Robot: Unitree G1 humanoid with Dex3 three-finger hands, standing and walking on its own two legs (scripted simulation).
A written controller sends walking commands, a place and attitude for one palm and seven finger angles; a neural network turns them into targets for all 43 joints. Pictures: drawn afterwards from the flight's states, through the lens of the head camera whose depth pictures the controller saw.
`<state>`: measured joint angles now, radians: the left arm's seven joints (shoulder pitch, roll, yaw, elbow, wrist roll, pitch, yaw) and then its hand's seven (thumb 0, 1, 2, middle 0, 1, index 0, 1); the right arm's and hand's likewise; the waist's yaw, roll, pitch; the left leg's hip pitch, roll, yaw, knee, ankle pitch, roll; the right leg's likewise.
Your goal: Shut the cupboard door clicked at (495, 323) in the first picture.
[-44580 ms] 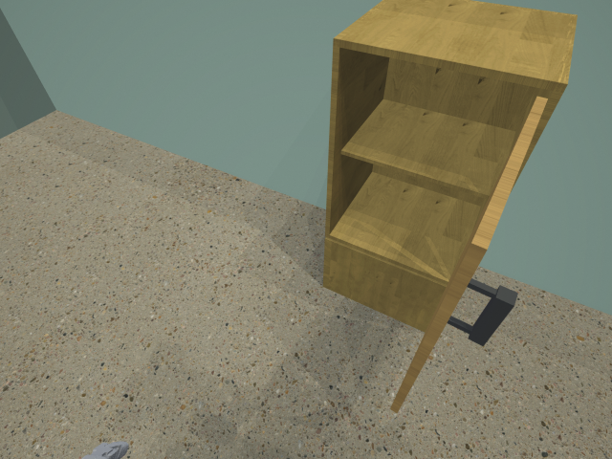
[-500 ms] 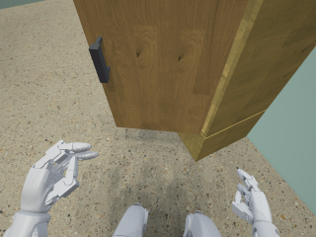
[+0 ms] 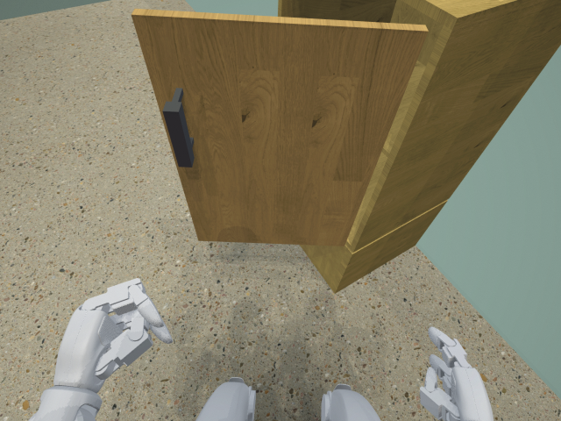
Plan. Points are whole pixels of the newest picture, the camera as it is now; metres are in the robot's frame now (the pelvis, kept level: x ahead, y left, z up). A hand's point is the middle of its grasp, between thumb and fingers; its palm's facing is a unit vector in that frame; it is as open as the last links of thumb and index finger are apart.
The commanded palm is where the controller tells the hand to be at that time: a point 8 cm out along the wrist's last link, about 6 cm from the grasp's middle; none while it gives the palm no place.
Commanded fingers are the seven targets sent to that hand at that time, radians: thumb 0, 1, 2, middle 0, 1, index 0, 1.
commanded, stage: raise the hand and make a fist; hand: left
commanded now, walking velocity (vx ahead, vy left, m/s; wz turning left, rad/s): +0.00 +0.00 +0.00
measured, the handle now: (182, 128) +0.55 +0.21 +0.08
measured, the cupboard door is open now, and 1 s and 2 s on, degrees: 58 58 58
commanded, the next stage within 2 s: bring the fist close to the handle in 0.78 s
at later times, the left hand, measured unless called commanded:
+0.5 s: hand (143, 297) +0.25 +0.19 +0.08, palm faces +0.04 -1.00 -0.04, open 3.1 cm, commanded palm +0.22 +0.24 +0.08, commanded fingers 0.00 0.90 0.90 -1.30 -1.50 -1.30 -1.50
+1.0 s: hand (161, 301) +0.25 +0.16 +0.08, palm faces +0.05 -1.00 -0.06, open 3.1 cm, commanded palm +0.24 +0.23 +0.08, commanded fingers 0.00 0.90 0.90 -1.30 -1.50 -1.30 -1.50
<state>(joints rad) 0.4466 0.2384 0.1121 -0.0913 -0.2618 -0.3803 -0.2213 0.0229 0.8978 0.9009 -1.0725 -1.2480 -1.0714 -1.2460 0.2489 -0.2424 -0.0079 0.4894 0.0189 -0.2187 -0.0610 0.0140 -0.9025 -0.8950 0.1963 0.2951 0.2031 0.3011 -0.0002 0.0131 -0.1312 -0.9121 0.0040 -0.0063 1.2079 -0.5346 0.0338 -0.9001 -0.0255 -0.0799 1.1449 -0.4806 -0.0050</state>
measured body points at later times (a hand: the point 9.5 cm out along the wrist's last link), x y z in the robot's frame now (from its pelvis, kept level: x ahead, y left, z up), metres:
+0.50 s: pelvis +0.02 +0.00 +0.01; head +0.08 +0.00 +0.46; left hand +0.24 +0.24 +0.08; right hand +0.20 -0.24 -0.06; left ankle +0.03 +0.09 -0.64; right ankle +0.05 -0.13 -0.64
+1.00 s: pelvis +0.02 -0.03 +0.01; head +0.07 -0.03 +0.46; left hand +0.24 +0.22 +0.08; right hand +0.20 -0.26 -0.06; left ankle +0.03 +0.09 -0.64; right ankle +0.05 -0.13 -0.64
